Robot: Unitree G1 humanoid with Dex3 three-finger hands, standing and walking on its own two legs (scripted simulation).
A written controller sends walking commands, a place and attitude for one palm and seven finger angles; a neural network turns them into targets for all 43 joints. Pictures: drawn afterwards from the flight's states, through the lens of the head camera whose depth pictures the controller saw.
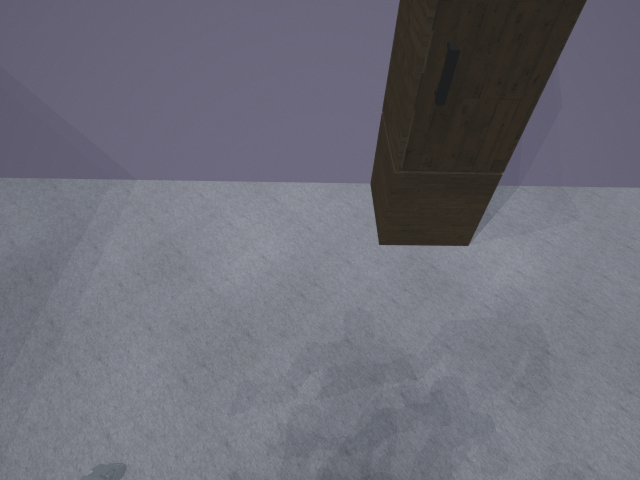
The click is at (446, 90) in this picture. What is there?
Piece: cupboard door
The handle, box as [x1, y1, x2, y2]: [434, 41, 459, 104]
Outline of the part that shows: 451,41 447,42 448,51 438,89 434,92 436,96 436,104 444,104 459,53 458,47 454,47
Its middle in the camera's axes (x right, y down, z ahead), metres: +0.33 -0.44 +1.04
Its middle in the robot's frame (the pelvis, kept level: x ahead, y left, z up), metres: +1.10 -0.28 +0.00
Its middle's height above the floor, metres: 0.77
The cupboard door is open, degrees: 0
